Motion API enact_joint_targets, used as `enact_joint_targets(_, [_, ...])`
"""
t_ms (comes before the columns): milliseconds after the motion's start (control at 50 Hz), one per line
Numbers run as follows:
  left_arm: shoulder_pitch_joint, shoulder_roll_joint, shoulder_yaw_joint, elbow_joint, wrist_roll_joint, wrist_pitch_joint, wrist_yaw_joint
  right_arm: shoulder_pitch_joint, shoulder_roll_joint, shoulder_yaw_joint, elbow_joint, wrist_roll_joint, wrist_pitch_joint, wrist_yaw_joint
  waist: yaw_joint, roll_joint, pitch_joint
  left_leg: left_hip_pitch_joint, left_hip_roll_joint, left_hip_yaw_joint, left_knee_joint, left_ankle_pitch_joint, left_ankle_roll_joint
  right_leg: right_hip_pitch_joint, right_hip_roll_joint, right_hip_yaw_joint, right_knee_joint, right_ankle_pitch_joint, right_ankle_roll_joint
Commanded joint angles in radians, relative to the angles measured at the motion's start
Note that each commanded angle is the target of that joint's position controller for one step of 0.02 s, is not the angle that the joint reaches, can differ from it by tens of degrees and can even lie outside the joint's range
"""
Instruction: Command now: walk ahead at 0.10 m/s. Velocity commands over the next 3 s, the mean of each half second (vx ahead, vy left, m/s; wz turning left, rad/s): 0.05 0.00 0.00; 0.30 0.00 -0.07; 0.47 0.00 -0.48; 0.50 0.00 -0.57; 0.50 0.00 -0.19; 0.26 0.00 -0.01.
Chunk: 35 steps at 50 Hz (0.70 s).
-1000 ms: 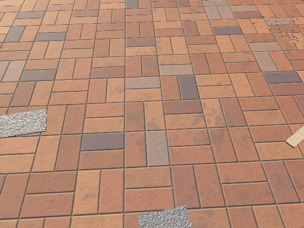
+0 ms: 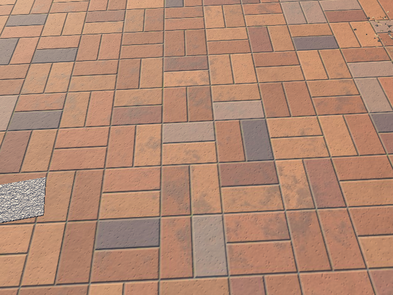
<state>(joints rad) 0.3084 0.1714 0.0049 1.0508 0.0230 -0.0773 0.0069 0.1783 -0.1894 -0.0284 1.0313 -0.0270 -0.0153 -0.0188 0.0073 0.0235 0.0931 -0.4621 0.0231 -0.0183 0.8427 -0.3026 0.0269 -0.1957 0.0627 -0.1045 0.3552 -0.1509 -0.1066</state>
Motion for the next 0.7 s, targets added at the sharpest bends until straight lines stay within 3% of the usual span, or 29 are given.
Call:
enact_joint_targets(20, [0.012, 0.114, 0.009, -0.035, 0.000, -0.002, 0.006, 0.132, -0.028, 0.002, 0.027, 0.006, 0.025, -0.008, -0.037, -0.131, -0.138, 0.215, -0.011, 0.036, -0.111, 0.063, -0.005, -0.053, -0.253, 0.127, -0.072, 0.540, -0.092])
enact_joint_targets(80, [0.024, 0.104, 0.002, -0.025, 0.000, 0.019, 0.014, 0.084, -0.034, 0.008, 0.028, 0.005, 0.027, -0.013, -0.022, -0.111, -0.093, 0.257, -0.004, 0.034, -0.217, 0.049, -0.002, -0.088, -0.267, 0.184, -0.082, 0.233, -0.091])
enact_joint_targets(120, [0.020, 0.094, -0.003, -0.022, -0.006, 0.029, 0.021, 0.090, -0.032, 0.015, 0.038, 0.000, 0.017, -0.019, -0.040, -0.064, -0.052, 0.345, 0.013, 0.012, -0.415, 0.153, 0.007, -0.129, -0.248, 0.198, -0.052, 0.081, -0.048])
enact_joint_targets(140, [0.046, 0.084, -0.005, -0.020, -0.003, 0.029, 0.022, 0.112, -0.061, 0.013, 0.046, -0.003, 0.007, -0.024, -0.033, -0.022, -0.055, 0.406, 0.075, -0.058, -0.468, 0.250, 0.012, -0.148, -0.224, 0.200, -0.032, 0.030, -0.012])
enact_joint_targets(160, [0.101, 0.075, -0.001, -0.019, -0.004, 0.029, 0.020, 0.131, -0.103, 0.009, 0.050, -0.006, -0.005, -0.028, 0.013, 0.042, -0.056, 0.433, 0.159, -0.142, -0.466, 0.423, 0.032, -0.156, -0.164, 0.161, 0.005, -0.043, 0.014])
enact_joint_targets(180, [0.182, 0.007, -0.014, 0.015, -0.019, 0.042, 0.021, 0.089, -0.088, 0.014, 0.065, 0.018, -0.004, -0.025, 0.052, 0.135, -0.052, 0.313, 0.168, -0.153, -0.475, 0.366, 0.077, -0.059, -0.113, 0.123, -0.040, -0.124, 0.030])
enact_joint_targets(200, [0.152, 0.041, -0.008, 0.027, -0.012, 0.050, 0.026, 0.067, -0.038, 0.023, 0.059, 0.022, -0.005, -0.018, 0.033, 0.092, -0.016, 0.253, 0.131, -0.136, -0.492, 0.292, 0.057, 0.002, -0.119, 0.131, -0.045, -0.082, 0.040])
enact_joint_targets(240, [0.104, 0.069, 0.002, 0.021, -0.011, 0.053, 0.028, 0.075, -0.034, 0.023, 0.068, 0.022, -0.007, -0.019, 0.014, 0.050, -0.028, 0.265, 0.082, -0.090, -0.494, 0.290, 0.028, 0.041, -0.140, 0.145, -0.035, 0.011, 0.037])
enact_joint_targets(340, [0.085, 0.045, -0.002, 0.037, -0.013, 0.052, 0.034, 0.105, -0.035, 0.020, 0.092, 0.023, -0.005, -0.027, 0.006, -0.015, -0.040, 0.322, 0.079, -0.083, -0.496, 0.330, 0.030, 0.048, -0.154, 0.145, -0.045, 0.052, 0.044])
enact_joint_targets(500, [0.081, 0.038, -0.003, 0.062, -0.013, 0.058, 0.042, 0.129, -0.027, 0.022, 0.118, 0.021, -0.002, -0.031, 0.002, -0.028, -0.039, 0.331, 0.075, -0.074, -0.502, 0.348, 0.030, 0.074, -0.163, 0.144, -0.040, 0.093, 0.046])
enact_joint_targets(540, [0.099, 0.044, 0.001, 0.072, -0.009, 0.061, 0.040, 0.145, -0.028, 0.019, 0.127, 0.017, 0.002, -0.029, 0.005, -0.030, -0.047, 0.324, 0.044, -0.057, -0.495, 0.156, 0.042, 0.072, -0.141, 0.136, -0.042, -0.093, 0.034])
enact_joint_targets(580, [0.111, 0.073, 0.017, 0.069, -0.005, 0.067, 0.035, 0.151, -0.043, 0.006, 0.119, 0.011, 0.009, -0.022, 0.011, -0.060, 0.007, 0.237, -0.003, -0.031, -0.431, -0.151, 0.071, 0.021, -0.135, 0.169, -0.036, -0.400, -0.009])
enact_joint_targets(620, [0.167, 0.091, 0.028, 0.071, -0.009, 0.066, 0.030, 0.110, -0.021, 0.008, 0.085, 0.005, 0.002, -0.009, 0.042, -0.107, 0.108, 0.056, -0.033, -0.007, -0.333, -0.258, 0.080, 0.021, -0.215, 0.303, -0.111, -0.608, -0.068])
enact_joint_targets(640, [0.211, 0.113, 0.037, 0.083, -0.009, 0.063, 0.030, 0.076, 0.005, 0.013, 0.060, -0.001, -0.007, -0.001, 0.058, -0.153, 0.133, -0.019, -0.052, 0.050, -0.235, -0.203, 0.072, 0.058, -0.291, 0.403, -0.174, -0.661, -0.109])
enact_joint_targets(660, [0.228, 0.131, 0.046, 0.090, -0.006, 0.058, 0.030, 0.038, 0.011, 0.015, 0.032, -0.013, -0.017, 0.006, 0.064, -0.166, 0.162, -0.081, -0.032, 0.090, -0.171, -0.140, 0.068, 0.080, -0.367, 0.480, -0.212, -0.650, -0.149])
enact_joint_targets(700, [0.240, 0.130, 0.051, 0.089, 0.009, 0.042, 0.024, -0.020, -0.025, 0.002, -0.014, -0.009, -0.038, 0.018, 0.070, -0.126, 0.159, -0.163, 0.010, 0.062, -0.072, -0.144, 0.068, 0.130, -0.415, 0.523, -0.234, -0.507, -0.182])
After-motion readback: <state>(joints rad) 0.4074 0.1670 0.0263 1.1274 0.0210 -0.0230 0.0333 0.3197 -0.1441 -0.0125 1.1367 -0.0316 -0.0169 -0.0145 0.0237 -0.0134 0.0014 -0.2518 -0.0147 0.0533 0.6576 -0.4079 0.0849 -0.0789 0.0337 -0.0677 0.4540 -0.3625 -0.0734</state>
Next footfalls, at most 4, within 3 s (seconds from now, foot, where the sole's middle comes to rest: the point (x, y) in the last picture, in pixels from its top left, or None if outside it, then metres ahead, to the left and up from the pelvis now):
0.14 left None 0.11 0.13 -0.78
0.86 left None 0.24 0.16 -0.78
1.36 right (223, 269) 0.54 -0.03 -0.78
1.94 left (225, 174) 0.92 -0.05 -0.78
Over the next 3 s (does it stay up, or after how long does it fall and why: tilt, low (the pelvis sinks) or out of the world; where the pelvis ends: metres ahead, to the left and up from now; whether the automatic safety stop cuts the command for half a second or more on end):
stays up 1.08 -0.35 -0.01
